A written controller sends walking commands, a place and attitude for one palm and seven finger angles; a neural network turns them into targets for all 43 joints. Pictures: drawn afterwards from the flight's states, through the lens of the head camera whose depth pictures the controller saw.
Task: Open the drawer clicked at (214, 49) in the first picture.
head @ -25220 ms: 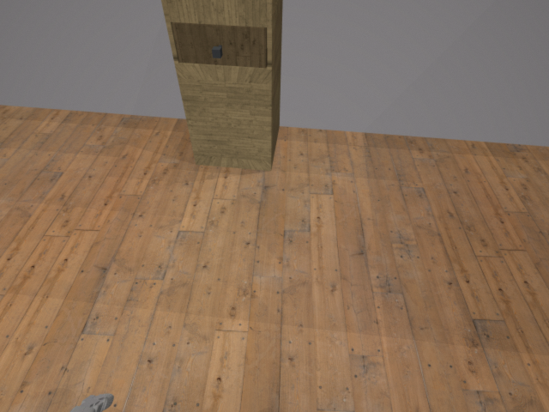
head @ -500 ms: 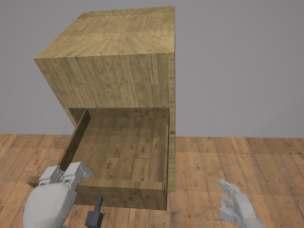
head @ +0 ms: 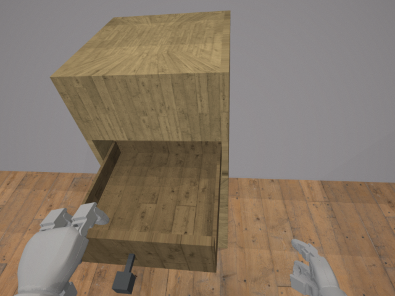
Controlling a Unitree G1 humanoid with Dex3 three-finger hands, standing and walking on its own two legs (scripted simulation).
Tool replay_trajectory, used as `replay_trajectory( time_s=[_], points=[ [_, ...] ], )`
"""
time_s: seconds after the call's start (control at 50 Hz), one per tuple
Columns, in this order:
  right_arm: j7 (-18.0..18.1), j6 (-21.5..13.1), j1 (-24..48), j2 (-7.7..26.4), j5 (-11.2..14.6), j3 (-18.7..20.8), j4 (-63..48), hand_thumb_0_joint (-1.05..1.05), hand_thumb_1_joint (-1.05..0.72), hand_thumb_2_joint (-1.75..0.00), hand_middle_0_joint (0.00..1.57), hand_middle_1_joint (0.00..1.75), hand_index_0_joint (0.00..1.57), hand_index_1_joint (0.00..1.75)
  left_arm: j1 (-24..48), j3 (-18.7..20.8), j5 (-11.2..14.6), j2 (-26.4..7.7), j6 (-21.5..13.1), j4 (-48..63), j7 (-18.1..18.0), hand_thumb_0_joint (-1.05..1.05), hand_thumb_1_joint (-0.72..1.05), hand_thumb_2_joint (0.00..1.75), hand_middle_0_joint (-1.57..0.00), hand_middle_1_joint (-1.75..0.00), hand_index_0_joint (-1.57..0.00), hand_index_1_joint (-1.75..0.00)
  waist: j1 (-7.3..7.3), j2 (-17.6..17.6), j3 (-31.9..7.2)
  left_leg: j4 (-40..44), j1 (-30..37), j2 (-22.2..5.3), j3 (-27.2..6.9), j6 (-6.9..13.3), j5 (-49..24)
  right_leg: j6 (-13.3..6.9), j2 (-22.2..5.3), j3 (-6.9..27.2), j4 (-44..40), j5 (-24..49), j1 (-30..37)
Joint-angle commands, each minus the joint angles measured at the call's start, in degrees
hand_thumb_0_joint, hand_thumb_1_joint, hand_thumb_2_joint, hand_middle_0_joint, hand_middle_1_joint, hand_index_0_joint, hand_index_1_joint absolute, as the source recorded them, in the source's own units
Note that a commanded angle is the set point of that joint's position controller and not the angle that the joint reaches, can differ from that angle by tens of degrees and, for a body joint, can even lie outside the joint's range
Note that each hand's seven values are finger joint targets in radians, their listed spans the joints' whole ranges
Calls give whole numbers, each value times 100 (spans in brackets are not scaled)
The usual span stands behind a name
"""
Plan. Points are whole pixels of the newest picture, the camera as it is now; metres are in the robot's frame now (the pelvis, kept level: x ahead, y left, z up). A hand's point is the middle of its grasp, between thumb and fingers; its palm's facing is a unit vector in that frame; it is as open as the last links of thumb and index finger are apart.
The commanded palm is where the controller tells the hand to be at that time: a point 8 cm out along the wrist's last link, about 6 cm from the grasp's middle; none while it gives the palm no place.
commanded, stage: draw the hand back to the body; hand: left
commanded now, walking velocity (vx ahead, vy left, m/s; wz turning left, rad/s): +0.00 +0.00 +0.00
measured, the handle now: (127, 273) +0.18 +0.21 -0.08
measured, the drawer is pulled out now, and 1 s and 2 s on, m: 0.30 0.30 0.30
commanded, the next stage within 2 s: step back with the hand held close in 1.20 s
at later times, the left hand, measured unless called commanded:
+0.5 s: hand (78, 219) +0.18 +0.21 +0.15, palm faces +0.36 -0.85 -0.38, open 12.9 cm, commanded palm +0.13 +0.26 +0.17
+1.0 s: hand (57, 204) +0.19 +0.24 +0.18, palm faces +0.46 -0.78 -0.41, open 8.6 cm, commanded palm +0.14 +0.28 +0.19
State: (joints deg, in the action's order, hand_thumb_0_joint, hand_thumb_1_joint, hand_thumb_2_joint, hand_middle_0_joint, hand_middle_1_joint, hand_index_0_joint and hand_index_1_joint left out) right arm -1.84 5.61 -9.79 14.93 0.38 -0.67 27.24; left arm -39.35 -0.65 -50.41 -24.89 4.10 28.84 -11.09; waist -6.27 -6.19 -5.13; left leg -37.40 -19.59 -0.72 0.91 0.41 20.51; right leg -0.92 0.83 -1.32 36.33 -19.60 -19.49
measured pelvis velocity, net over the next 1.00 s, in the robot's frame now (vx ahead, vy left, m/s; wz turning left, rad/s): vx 0.02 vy -0.01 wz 0.06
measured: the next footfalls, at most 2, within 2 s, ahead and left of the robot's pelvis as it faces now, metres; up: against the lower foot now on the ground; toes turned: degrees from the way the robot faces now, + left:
none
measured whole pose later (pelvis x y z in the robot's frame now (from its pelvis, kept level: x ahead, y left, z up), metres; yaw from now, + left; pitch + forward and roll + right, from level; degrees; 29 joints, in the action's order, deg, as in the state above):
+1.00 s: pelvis +0.02 -0.01 +0.02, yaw +3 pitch -3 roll +0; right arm 4.5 -6.0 -8.2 12.4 0.6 -1.0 35.5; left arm -30.0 16.8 2.9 -18.5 -3.7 27.6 -7.3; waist -3.5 -4.1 0.4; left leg -23.3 -5.4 0.0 -2.1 -0.3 15.3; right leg -1.3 0.4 -4.4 21.7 -15.3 -3.9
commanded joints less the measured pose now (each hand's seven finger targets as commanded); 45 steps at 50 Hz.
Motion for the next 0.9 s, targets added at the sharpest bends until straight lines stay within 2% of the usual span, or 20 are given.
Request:
replay_trajectory(
  time_s=[0.0,0.06,0.12,0.16,0.18,0.2,0.22,0.24,0.26,0.3,0.34,0.36,0.38,0.46,0.5,0.54,0.64,0.7,0.78,0.88],
  points=[
    [137,-325,968,418,-5,151,-1087,0,-90,-90,20,30,20,30,341,931,-129,-1180,-259,1260,-207,0,-50,30,-30,-120,-30,-120,-57,473,-178,443,534,-37,-49,154,-1136,-72,-194,241,-963,826,-132],
    [134,-340,1086,450,-11,168,-1122,0,-90,-90,20,30,20,30,187,1123,-78,-1195,-357,1382,-287,0,-50,30,-30,-120,-30,-120,-108,124,-252,445,632,-29,-106,110,-1367,-144,-166,326,-966,1097,-20],
    [125,-277,978,462,-31,206,-1038,0,-90,-90,20,30,20,30,207,1201,17,-1182,-392,1229,-278,0,-50,30,-30,-120,-30,-120,-58,453,-213,478,634,-27,-97,123,-1360,-75,-183,150,-974,1079,-25],
    [122,-284,1189,461,36,211,-1053,0,-90,-90,20,30,20,30,150,1247,105,-1138,-305,1180,-243,0,-50,30,-30,-120,-30,-120,-63,276,-79,574,591,-36,-152,98,-1329,-110,-147,255,-1022,1105,24],
    [103,-267,999,461,16,178,-1018,0,-90,-90,20,30,20,30,195,1232,81,-1166,-284,1180,-198,0,-50,30,-30,-120,-30,-120,-49,346,-233,610,611,-45,-102,112,-1440,-66,-197,67,-957,1141,106],
    [304,-715,607,-7,214,132,-1120,0,-90,-90,20,30,20,30,237,497,4348,1189,-518,790,101,0,-47,32,-30,-118,-30,-118,647,953,326,816,1161,-189,-331,253,-1010,-40,-115,-297,-848,855,452],
    [462,-1006,664,142,222,133,-986,0,-90,-90,20,30,20,30,298,820,4480,471,-744,810,157,0,-43,33,-29,-115,-29,-115,471,1264,193,925,1140,-256,-358,254,-884,-6,-157,-291,-864,598,478],
    [544,-1134,729,119,203,105,-927,0,-90,-90,20,30,20,30,186,1021,4483,314,-838,794,137,0,-40,34,-29,-113,-29,-113,411,884,315,998,1155,-215,-324,230,-751,-16,-148,-261,-968,409,441],
    [660,-1174,854,151,167,80,-816,0,-90,-90,20,30,20,30,106,1394,4797,39,-875,921,113,0,-36,36,-29,-111,-29,-111,304,1003,270,1131,1094,-192,-399,197,-871,-9,-199,-308,-1111,462,598],
    [768,-1455,671,167,83,19,-781,0,-90,-90,20,30,20,30,813,1391,4891,-163,-1092,1705,78,0,-29,39,-29,-107,-29,-107,327,452,-80,1170,1234,-120,-347,150,-1344,-26,-309,-245,-1107,886,888],
    [790,-1648,631,141,29,-24,-638,0,-90,-90,20,30,20,30,740,1375,4967,-133,-1128,1890,60,0,-22,42,-28,-102,-28,-102,301,174,-14,1231,1212,-107,-352,108,-1715,-63,-338,-257,-1151,1192,1005],
    [787,-1714,691,158,24,-33,-515,0,-90,-90,20,30,20,30,772,1562,4967,-286,-1109,1886,45,0,-18,43,-28,-100,-28,-100,256,-234,159,1246,1159,-99,-360,66,-1854,-108,-328,-223,-1226,1251,1020],
    [765,-1769,599,104,17,-66,-468,0,-90,-90,20,30,20,30,710,1438,5008,-98,-1124,1845,70,0,-15,45,-27,-98,-27,-98,297,-274,228,1291,1161,-101,-379,29,-2006,-114,-332,-271,-1205,1365,1057],
    [693,-1784,707,108,17,-12,-285,0,-90,-90,20,30,20,30,682,1710,5103,-100,-1079,1448,169,0,-1,51,-26,-88,-26,-88,261,62,552,1338,1128,-133,-376,-13,-2319,-116,-283,-321,-1409,1764,1121],
    [674,-1718,728,124,25,34,-253,0,-90,-90,20,30,20,30,606,1788,5188,-29,-1083,1188,232,0,6,54,-26,-84,-26,-84,276,505,426,1353,1175,-152,-335,23,-2338,-64,-286,-335,-1406,1942,1240],
    [658,-1662,774,149,28,82,-242,0,-90,-90,20,30,20,30,645,1820,5204,13,-1108,1150,299,0,13,57,-25,-80,-25,-80,281,612,293,1342,1295,-157,-279,50,-2420,-39,-295,-311,-1440,2085,1283],
    [636,-1603,845,190,16,137,-211,0,-90,-90,20,30,20,30,728,1964,5237,-86,-1146,1282,340,0,31,64,-24,-68,-24,-68,270,479,-91,1382,1485,-121,-241,68,-2624,-20,-324,-281,-1503,2312,1490],
    [647,-1594,823,178,8,136,-192,0,-90,-90,20,30,20,30,794,2120,5239,-241,-1159,1442,304,0,41,69,-24,-62,-24,-62,265,152,-264,1373,1601,-90,-219,52,-2791,-39,-335,-255,-1532,2438,1586],
    [695,-1530,866,194,14,142,-162,0,-90,-90,20,30,20,30,1043,2272,5265,-318,-1124,1292,271,0,55,75,-22,-52,-22,-52,296,441,12,1439,1591,-74,-203,65,-2635,-12,-298,-284,-1665,2369,1469],
    [715,-1482,869,233,25,159,-107,0,-90,-90,20,30,20,30,1317,2400,5281,-365,-1143,1097,264,0,73,82,-21,-41,-21,-41,304,278,120,1489,1648,-62,-177,72,-2488,-15,-314,-241,-1767,2234,1429]
  ],
)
